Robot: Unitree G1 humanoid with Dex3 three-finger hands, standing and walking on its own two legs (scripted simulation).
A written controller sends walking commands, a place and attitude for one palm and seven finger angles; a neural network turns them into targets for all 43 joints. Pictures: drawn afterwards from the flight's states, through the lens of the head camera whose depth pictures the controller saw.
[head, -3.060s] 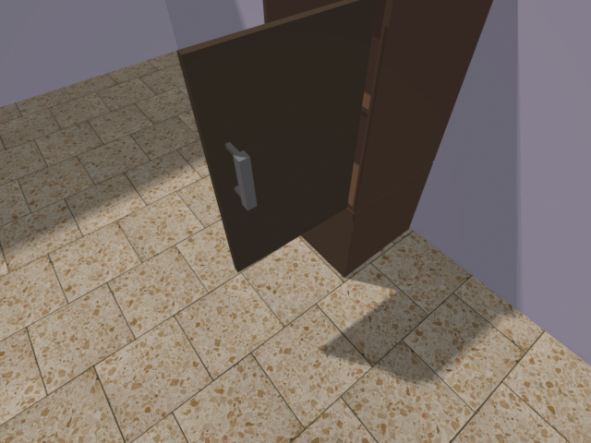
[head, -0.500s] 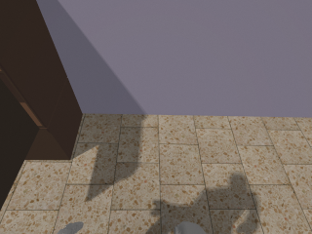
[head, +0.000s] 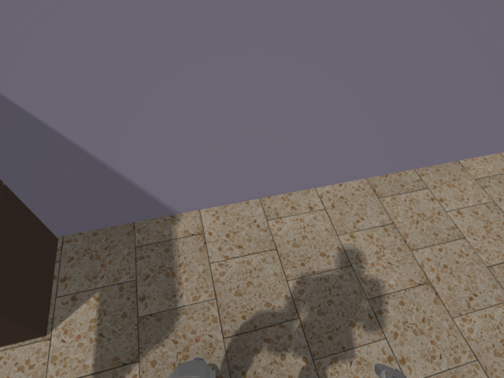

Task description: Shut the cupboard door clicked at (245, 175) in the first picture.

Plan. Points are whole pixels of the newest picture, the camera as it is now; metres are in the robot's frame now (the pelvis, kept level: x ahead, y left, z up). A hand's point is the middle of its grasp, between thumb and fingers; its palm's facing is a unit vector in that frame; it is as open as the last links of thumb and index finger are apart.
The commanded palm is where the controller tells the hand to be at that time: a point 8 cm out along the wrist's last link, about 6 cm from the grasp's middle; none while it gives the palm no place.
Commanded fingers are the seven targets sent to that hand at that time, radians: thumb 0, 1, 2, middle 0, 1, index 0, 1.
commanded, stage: walk to a spot facing it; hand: left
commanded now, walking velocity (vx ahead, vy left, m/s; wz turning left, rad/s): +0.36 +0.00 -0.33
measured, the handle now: out of the picture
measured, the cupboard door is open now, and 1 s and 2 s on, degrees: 88 88 88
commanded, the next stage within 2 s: turn to face it in 0.52 s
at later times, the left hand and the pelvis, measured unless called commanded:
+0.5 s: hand (210, 250) +0.38 +0.11 -0.16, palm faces -0.22 -0.95 -0.22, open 7.4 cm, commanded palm none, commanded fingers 0.00 0.90 0.90 -0.20 -0.30 -0.20 -0.30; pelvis +0.22 -0.05 -0.01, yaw -11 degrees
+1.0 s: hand (222, 221) +0.47 +0.10 -0.17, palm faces -0.03 -0.98 -0.21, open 7.4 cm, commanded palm none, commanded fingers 0.00 0.90 0.90 -0.20 -0.30 -0.20 -0.30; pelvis +0.39 -0.08 -0.01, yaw -4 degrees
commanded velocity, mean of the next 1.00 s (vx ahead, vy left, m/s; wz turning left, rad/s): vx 0.19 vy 0.00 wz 0.07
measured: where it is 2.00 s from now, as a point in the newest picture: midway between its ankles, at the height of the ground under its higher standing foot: (293, 299)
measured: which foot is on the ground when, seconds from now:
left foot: up 0.00-0.00, down 0.02-0.44, up 0.46-0.78, down 0.80-1.00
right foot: down 0.00-0.02, up 0.04-0.42, down 0.44-0.80, up 0.82-1.00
